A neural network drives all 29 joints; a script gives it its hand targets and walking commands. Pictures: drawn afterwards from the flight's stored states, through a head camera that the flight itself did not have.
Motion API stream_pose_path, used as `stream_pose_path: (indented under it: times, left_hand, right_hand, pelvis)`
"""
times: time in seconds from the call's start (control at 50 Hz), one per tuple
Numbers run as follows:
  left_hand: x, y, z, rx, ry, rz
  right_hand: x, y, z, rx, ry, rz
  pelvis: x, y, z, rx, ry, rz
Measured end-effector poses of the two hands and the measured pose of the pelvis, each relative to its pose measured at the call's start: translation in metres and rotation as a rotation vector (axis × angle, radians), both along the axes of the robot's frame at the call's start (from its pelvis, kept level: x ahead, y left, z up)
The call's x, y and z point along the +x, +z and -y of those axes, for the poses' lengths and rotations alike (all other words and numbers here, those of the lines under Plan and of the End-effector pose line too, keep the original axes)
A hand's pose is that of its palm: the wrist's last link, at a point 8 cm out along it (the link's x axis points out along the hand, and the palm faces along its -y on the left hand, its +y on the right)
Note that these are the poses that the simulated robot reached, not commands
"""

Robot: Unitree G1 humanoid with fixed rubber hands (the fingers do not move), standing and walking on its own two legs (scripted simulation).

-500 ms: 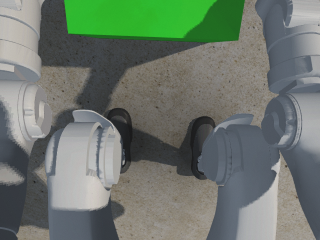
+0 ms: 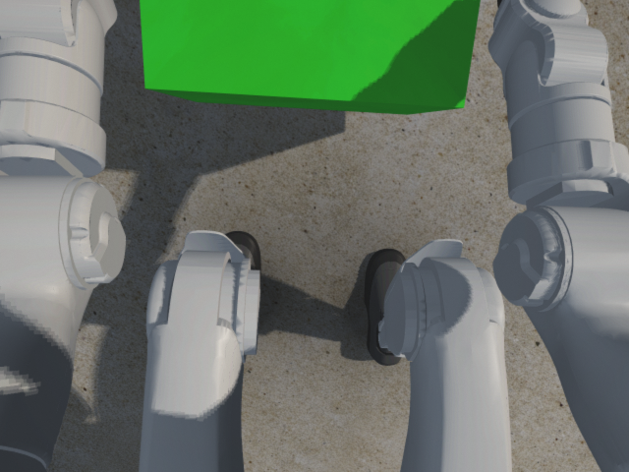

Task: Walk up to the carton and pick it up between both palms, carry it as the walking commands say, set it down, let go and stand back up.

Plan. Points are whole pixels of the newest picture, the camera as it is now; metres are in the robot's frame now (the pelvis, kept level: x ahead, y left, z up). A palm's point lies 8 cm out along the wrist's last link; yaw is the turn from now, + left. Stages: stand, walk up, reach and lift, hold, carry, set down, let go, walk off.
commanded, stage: reach and lift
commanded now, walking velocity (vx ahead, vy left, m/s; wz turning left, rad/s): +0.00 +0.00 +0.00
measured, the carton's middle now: out of the picture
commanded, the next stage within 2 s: none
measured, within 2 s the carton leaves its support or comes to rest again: neither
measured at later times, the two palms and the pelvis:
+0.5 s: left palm out of the picture +0.54 +0.23 -0.07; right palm out of the picture +0.55 -0.13 -0.07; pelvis +0.00 +0.00 +0.04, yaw +0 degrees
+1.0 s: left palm out of the picture +0.52 +0.22 +0.01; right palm out of the picture +0.53 -0.14 +0.01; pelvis +0.00 +0.00 +0.09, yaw +1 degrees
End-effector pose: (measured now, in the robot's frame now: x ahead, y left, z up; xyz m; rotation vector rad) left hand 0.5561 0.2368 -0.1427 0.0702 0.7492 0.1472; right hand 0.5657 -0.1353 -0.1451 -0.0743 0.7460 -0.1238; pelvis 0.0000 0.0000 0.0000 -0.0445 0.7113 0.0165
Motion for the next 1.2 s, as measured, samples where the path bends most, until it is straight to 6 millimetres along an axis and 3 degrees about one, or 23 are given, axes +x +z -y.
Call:
stream_pose_path:
  times: [0.26,1.2]
  left_hand:
    - [0.001,0.035,0.0,0.01,0.024,0.027]
    - [-0.045,0.184,0.017,0.018,0.073,0.027]
  right_hand:
    - [0.001,0.036,-0.003,0.006,-0.026,0.031]
    - [-0.044,0.187,0.008,-0.017,-0.081,0.035]
  pelvis:
    - [0.004,0.017,-0.003,-0.01,0.008,-0.05]
    - [0.004,0.112,0.0,0.002,0.016,-0.11]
